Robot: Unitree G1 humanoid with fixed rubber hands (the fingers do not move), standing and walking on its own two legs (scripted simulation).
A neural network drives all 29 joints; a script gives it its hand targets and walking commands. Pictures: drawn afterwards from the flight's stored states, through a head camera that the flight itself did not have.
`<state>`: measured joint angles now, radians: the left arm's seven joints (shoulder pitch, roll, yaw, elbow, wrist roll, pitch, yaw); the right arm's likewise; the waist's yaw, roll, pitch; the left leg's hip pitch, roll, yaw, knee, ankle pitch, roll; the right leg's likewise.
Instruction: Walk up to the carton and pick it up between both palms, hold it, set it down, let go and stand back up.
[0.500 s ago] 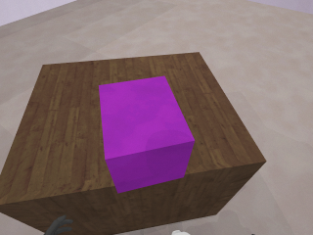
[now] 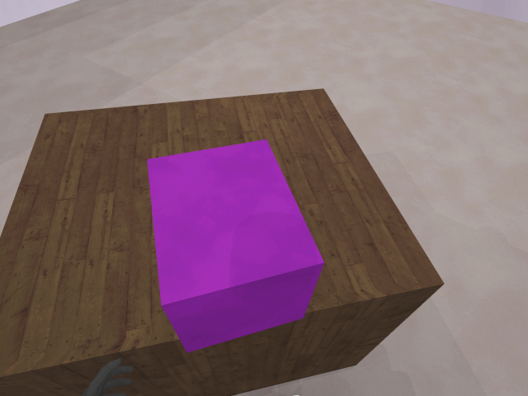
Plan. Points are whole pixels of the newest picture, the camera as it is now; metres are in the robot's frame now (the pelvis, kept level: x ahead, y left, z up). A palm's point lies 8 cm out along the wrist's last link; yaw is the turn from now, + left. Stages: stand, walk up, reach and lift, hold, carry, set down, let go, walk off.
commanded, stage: walk up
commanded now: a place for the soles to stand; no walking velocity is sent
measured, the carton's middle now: (228, 241) +0.37 +0.05 +0.01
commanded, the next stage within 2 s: reach and lift in 1.06 s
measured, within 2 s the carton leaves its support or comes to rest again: neither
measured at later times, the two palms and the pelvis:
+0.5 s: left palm out of the picture +0.11 +0.24 -0.09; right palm out of the picture +0.05 -0.29 -0.10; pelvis -0.01 -0.01 +0.00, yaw +1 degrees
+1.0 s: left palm out of the picture +0.10 +0.23 -0.09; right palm out of the picture +0.02 -0.29 -0.11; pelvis -0.01 -0.02 +0.00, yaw +1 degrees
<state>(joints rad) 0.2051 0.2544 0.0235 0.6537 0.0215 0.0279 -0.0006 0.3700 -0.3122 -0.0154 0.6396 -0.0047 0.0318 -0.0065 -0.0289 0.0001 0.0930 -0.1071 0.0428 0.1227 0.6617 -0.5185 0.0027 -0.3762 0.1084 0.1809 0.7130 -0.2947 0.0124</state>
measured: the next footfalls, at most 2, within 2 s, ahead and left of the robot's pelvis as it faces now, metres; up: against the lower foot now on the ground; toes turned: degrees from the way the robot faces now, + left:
none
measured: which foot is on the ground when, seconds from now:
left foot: down 0.00-1.00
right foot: down 0.00-1.00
